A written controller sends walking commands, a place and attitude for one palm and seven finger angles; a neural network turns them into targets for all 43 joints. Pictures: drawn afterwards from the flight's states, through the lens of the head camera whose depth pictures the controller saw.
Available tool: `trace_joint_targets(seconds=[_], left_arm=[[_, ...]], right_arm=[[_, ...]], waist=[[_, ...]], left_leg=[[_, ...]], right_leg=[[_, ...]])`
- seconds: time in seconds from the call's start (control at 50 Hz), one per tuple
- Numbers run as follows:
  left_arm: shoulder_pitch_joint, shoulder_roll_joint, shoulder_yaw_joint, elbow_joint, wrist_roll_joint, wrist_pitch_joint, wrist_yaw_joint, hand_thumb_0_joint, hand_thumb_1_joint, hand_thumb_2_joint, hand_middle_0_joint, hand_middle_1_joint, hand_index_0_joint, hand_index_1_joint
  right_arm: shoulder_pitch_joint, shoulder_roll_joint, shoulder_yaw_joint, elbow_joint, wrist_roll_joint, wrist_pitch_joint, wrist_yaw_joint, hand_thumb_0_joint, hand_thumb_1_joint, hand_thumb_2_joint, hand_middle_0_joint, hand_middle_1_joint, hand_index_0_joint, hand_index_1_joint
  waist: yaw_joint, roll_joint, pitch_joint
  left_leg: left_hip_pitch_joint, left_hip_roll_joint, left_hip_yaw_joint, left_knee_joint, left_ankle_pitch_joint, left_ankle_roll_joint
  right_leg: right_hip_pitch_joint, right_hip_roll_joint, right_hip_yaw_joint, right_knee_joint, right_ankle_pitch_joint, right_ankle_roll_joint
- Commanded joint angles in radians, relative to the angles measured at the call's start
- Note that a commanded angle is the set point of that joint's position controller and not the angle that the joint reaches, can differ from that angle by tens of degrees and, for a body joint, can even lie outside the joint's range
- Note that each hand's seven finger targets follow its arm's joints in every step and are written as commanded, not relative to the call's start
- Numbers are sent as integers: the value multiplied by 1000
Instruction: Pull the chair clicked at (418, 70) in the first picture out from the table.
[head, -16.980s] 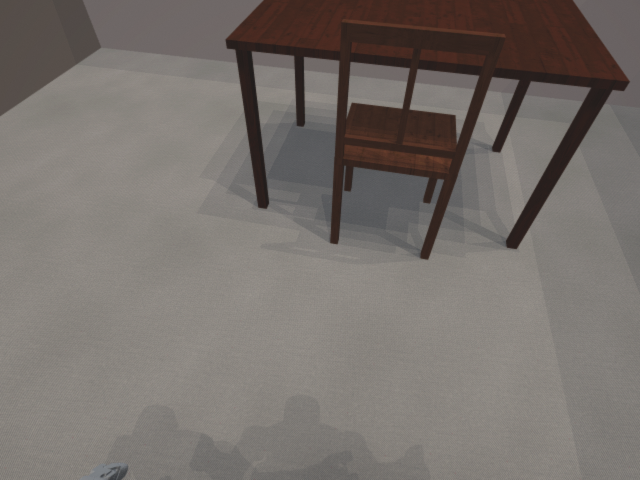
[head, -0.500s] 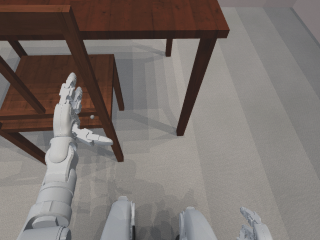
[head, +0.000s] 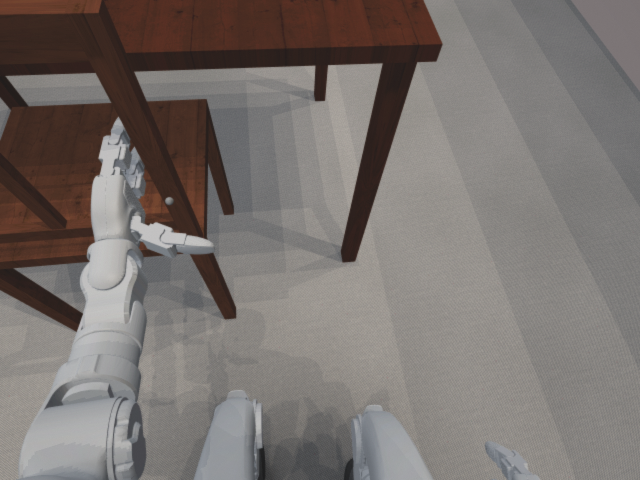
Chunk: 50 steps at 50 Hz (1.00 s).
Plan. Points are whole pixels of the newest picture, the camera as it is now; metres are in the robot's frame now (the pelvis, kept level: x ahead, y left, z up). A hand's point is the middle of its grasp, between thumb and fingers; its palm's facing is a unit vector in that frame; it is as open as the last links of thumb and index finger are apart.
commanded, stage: push the fingers through the gap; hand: left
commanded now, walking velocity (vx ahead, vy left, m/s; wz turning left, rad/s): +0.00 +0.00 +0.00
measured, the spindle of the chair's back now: out of the picture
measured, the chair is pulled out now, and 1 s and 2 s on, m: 0.00 0.00 0.00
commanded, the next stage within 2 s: hook a spindle and tug to test in 0.72 s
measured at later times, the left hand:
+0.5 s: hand (170, 177) +0.48 +0.19 +0.04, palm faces +0.12 -0.99 -0.02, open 16.9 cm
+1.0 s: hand (174, 177) +0.48 +0.19 +0.04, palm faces +0.13 -0.99 -0.02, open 16.6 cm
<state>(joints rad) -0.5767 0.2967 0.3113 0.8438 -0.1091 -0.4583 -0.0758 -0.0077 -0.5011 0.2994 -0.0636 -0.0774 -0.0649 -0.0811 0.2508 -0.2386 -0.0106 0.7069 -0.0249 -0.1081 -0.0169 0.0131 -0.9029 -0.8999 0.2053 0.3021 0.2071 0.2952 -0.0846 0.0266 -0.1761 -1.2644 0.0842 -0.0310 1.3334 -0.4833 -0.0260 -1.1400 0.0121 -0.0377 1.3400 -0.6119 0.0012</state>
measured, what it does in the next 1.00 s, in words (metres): stands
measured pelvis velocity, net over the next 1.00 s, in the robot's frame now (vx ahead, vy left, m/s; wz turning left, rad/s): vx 0.00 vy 0.00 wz -0.01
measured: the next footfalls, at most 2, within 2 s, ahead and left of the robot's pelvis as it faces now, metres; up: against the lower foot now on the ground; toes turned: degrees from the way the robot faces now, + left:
none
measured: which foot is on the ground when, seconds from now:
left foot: down 0.00-1.00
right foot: down 0.00-1.00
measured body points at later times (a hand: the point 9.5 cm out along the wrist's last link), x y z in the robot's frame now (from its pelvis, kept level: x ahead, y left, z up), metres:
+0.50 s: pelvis +0.00 +0.00 -0.01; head +0.13 +0.02 +0.42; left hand +0.47 +0.25 +0.05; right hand +0.06 -0.27 -0.13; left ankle +0.07 +0.14 -0.60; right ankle +0.01 -0.12 -0.60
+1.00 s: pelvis +0.00 +0.00 -0.01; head +0.13 +0.02 +0.42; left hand +0.47 +0.24 +0.05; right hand +0.07 -0.26 -0.12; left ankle +0.07 +0.14 -0.60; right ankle +0.01 -0.12 -0.60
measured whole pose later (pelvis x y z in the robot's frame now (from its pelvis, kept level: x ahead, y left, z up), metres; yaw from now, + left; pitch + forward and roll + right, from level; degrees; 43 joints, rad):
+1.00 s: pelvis +0.00 +0.00 -0.01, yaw +0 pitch +26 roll -3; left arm -0.75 0.36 0.36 1.01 -0.08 -0.46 -0.09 -0.01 -0.50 0.30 -0.11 -0.21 -0.11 -0.21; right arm 0.27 -0.24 -0.01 0.71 -0.03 -0.08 0.00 0.01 -0.90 -0.90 0.21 0.30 0.21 0.30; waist -0.11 0.03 -0.17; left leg -1.32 0.09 -0.04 1.35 -0.48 -0.03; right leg -1.19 0.02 -0.04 1.35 -0.61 0.00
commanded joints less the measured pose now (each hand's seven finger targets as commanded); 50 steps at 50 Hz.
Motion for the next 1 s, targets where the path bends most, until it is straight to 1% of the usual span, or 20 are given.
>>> trace_joint_targets(seconds=[0.0,0.02,0.06,0.14,0.2,0.28,0.34,0.42,0.46,0.5,0.56,0.6,0.68,0.72,0.8,0.82,0.84,0.88,0.92,0.98], left_arm=[[-397,190,25,-166,2,-77,-2,0,-500,300,-60,-80,-60,-80],[-427,191,24,-150,-1,-76,-4,0,-500,300,-60,-80,-60,-80],[-427,259,80,-132,1,-76,-7,0,-500,300,-60,-80,-60,-80],[-459,235,61,-124,-2,-78,-20,0,-500,300,-60,-80,-60,-80],[-454,298,106,-93,0,-74,-29,0,-500,300,-60,-80,-60,-80],[-545,266,68,-50,3,-70,-40,0,-500,300,-60,-80,-60,-80],[-557,290,87,-35,6,-72,-43,0,-500,300,-60,-80,-60,-80],[-569,255,58,-39,13,-67,-39,0,-500,300,-60,-80,-60,-80],[-553,302,100,-56,13,-68,-29,0,-500,300,-60,-80,-60,-80],[-518,307,113,-62,14,-65,-23,0,-500,300,-60,-80,-60,-80],[-536,283,90,-64,20,-64,-11,0,-500,300,-60,-80,-60,-80],[-534,308,110,-82,26,-71,-4,0,-500,300,-60,-80,-60,-80],[-551,290,93,-68,25,-78,-5,0,-500,300,-60,-80,-60,-80],[-540,309,109,-48,29,-80,-9,0,-500,300,-60,-80,-60,-80],[-548,269,76,-37,23,-75,-20,0,-500,300,-60,-80,-60,-80],[-554,284,88,-31,21,-74,-20,0,-500,300,-78,-135,-78,-135],[-552,291,89,-50,22,-75,-21,0,-500,300,-95,-190,-95,-190],[-553,252,63,-31,20,-70,-21,0,-500,300,-130,-299,-130,-299],[-579,251,59,-54,24,-76,-15,0,-500,300,-166,-409,-166,-409],[-566,268,73,-35,28,-74,-3,0,-500,300,-218,-573,-218,-573]], right_arm=[[82,-163,-54,-79,-1,-33,-8,0,-900,-900,200,300,200,300],[82,-162,-53,-72,0,-31,-7,0,-900,-900,200,300,200,300],[87,-167,-53,-75,-3,-26,-10,0,-900,-900,200,300,200,300],[95,-164,-51,-76,-2,-21,-5,0,-900,-900,200,300,200,300],[103,-171,-50,-76,-2,-17,-6,0,-900,-900,200,300,200,300],[107,-171,-48,-64,0,-16,-4,0,-900,-900,200,300,200,300],[120,-177,-50,-61,-2,-17,-5,0,-900,-900,200,300,200,300],[127,-177,-52,-60,-4,-11,3,0,-900,-900,200,300,200,300],[134,-182,-55,-64,-6,-7,2,0,-900,-900,200,300,200,300],[135,-180,-53,-69,-8,-4,5,0,-900,-900,200,300,200,300],[126,-173,-49,-65,-6,1,10,0,-900,-900,200,300,200,300],[127,-177,-51,-71,-9,1,8,0,-900,-900,200,300,200,300],[127,-173,-50,-65,-7,1,7,0,-900,-900,200,300,200,300],[130,-173,-48,-62,-7,0,6,0,-900,-900,200,300,200,300],[133,-175,-50,-61,-7,0,7,0,-900,-900,200,300,200,300],[135,-177,-51,-56,-7,1,6,0,-900,-900,200,300,200,300],[132,-177,-51,-61,-7,2,6,0,-900,-900,200,300,200,300],[133,-173,-51,-58,-6,4,7,0,-900,-900,200,300,200,300],[135,-175,-52,-58,-8,3,8,0,-900,-900,200,300,200,300],[132,-175,-52,-57,-8,7,8,0,-900,-900,200,300,200,300]], waist=[[-22,56,-440],[-30,49,-430],[-13,42,-462],[-25,57,-471],[-17,51,-474],[-46,66,-435],[-42,55,-464],[-45,111,-476],[-30,82,-526],[-22,86,-523],[-36,83,-467],[-30,82,-499],[-46,59,-469],[-33,86,-471],[-48,87,-463],[-49,66,-470],[-38,88,-490],[-52,73,-464],[-45,121,-489],[-48,76,-476]], left_leg=[[456,-57,-22,-127,199,33],[440,-58,-21,-123,179,34],[412,-59,-11,-112,193,38],[438,-56,-17,-111,215,37],[405,-55,-14,-103,212,39],[396,-53,-20,-100,163,40],[411,-51,-25,-100,184,41],[470,-48,-38,-109,201,35],[472,-47,-38,-106,225,36],[463,-50,-32,-105,244,37],[446,-47,-31,-116,201,35],[446,-48,-30,-112,209,37],[421,-50,-23,-113,181,40],[432,-50,-26,-114,191,36],[454,-49,-32,-113,203,36],[446,-47,-34,-113,202,37],[458,-47,-36,-113,214,35],[461,-47,-37,-115,209,35],[497,-47,-43,-116,231,31],[464,-49,-37,-111,211,35]], right_leg=[[57,39,15,-208,285,-19],[52,38,16,-213,271,-15],[97,35,30,-209,300,-14],[77,38,22,-201,312,-15],[93,40,30,-195,317,-16],[40,39,26,-205,260,-13],[41,39,22,-200,269,-16],[-8,40,7,-195,256,-20],[31,41,9,-191,279,-19],[47,42,12,-187,302,-19],[29,43,8,-201,266,-17],[43,44,14,-195,273,-18],[52,44,18,-210,265,-13],[40,44,14,-200,265,-18],[18,44,9,-201,270,-20],[27,43,8,-201,273,-17],[29,42,8,-195,279,-19],[12,43,3,-202,272,-18],[-3,41,1,-195,278,-22],[15,43,6,-203,271,-18]])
